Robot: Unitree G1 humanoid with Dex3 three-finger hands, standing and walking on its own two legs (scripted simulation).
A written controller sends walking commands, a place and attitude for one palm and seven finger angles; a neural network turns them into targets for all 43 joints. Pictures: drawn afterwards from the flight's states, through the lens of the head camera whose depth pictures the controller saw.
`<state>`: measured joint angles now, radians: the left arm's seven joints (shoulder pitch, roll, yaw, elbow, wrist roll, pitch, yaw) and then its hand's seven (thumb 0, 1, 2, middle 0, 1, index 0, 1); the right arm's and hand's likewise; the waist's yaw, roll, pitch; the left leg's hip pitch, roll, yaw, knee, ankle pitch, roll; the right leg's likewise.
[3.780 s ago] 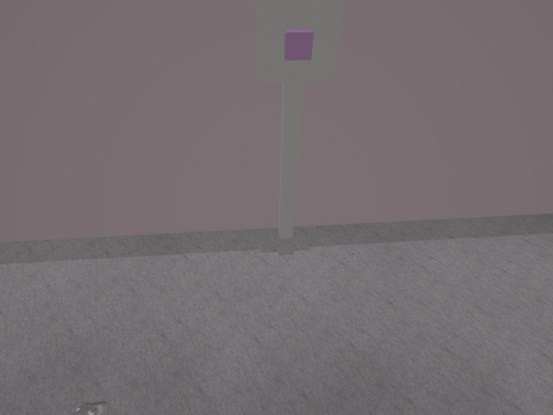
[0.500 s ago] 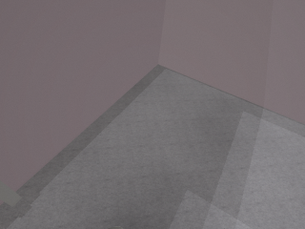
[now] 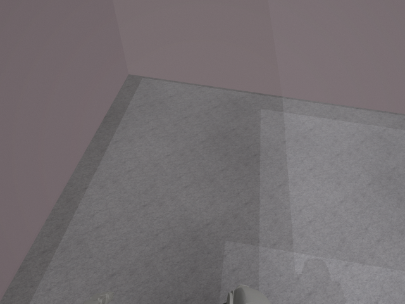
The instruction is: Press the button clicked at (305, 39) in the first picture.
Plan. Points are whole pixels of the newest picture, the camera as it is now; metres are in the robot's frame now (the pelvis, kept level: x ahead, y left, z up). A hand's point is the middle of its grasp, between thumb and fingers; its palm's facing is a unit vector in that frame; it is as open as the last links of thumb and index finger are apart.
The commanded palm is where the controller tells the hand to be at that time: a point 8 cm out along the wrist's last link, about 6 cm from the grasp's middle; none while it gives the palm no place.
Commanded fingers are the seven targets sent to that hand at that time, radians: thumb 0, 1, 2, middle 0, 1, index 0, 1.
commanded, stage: turn to face it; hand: left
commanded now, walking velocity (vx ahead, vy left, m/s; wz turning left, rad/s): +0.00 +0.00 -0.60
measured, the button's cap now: out of the picture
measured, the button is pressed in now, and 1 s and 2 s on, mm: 0 0 0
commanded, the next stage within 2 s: none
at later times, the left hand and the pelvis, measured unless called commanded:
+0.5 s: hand out of the picture +0.13 +0.20 -0.18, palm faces +0.12 -0.98 -0.15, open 7.4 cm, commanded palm none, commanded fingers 0.00 0.90 0.90 -0.20 -0.30 -0.20 -0.30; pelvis +0.05 +0.02 +0.00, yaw +4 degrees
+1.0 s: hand out of the picture +0.03 +0.18 -0.14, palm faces +0.39 -0.87 -0.29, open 7.4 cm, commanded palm none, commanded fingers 0.00 0.90 0.90 -0.20 -0.30 -0.20 -0.30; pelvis +0.02 -0.04 +0.01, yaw +22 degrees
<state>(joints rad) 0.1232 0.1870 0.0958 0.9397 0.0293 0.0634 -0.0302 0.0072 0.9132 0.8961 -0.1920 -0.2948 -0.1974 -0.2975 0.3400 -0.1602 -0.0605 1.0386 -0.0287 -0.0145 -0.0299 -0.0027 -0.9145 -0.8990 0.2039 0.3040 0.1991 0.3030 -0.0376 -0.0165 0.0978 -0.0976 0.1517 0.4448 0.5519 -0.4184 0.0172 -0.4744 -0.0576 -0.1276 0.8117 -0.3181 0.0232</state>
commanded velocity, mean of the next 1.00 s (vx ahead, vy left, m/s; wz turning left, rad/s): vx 0.00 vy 0.00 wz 0.54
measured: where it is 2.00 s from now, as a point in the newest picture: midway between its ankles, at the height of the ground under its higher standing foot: outside the picture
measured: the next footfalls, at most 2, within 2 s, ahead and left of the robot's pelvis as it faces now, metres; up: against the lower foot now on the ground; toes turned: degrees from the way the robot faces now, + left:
right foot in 0.06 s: +0.10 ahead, -0.12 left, +0.00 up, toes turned -9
left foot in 0.40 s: +0.12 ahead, +0.12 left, +0.00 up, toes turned +9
